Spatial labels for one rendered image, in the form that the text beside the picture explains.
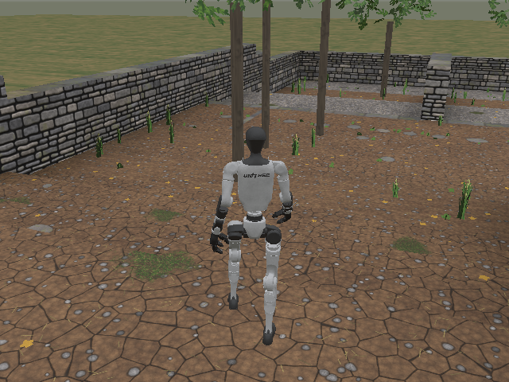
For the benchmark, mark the right robot forearm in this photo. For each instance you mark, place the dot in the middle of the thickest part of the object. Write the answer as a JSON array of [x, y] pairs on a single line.
[[288, 206]]

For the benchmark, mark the robot left hand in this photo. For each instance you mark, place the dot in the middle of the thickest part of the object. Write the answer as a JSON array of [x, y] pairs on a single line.
[[214, 242]]

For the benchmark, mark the robot thigh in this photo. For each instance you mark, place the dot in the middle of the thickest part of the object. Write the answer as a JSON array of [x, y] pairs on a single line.
[[234, 235], [273, 247]]

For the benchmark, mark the left robot upper arm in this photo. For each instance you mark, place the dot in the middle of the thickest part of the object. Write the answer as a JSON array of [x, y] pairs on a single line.
[[227, 183]]

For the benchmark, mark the robot right hand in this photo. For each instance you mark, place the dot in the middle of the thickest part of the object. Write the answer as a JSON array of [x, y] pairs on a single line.
[[281, 212]]

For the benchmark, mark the right robot thigh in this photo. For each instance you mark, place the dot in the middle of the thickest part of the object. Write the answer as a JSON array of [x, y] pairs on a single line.
[[273, 247]]

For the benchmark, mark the right robot upper arm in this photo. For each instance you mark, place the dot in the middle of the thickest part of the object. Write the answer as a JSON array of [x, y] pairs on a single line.
[[283, 180]]

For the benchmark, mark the left robot forearm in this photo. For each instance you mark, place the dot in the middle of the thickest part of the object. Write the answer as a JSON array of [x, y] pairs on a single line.
[[221, 213]]

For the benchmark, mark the left robot thigh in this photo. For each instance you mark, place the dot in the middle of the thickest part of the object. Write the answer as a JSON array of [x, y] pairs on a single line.
[[234, 235]]

